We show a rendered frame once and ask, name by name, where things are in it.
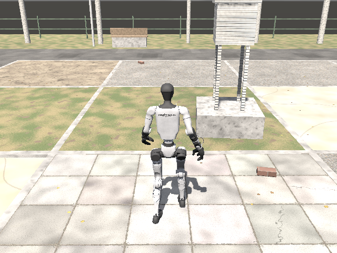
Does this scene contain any robot right forearm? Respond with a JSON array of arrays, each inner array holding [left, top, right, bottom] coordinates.
[[189, 127, 202, 150]]

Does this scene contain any right robot upper arm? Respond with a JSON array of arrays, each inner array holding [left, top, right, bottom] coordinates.
[[179, 106, 194, 136]]

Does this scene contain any left robot upper arm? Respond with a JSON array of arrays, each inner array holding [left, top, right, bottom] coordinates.
[[143, 106, 157, 134]]

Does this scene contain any robot left foot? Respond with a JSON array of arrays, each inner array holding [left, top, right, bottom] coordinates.
[[152, 209, 163, 224]]

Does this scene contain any right robot hand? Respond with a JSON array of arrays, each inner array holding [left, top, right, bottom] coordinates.
[[192, 147, 204, 161]]

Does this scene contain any robot left forearm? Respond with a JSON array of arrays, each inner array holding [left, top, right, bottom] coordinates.
[[142, 126, 149, 140]]

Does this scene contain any left robot hand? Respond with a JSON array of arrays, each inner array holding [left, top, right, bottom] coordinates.
[[142, 137, 154, 145]]

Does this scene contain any humanoid robot head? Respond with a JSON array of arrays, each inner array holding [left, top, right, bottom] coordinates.
[[158, 83, 176, 109]]

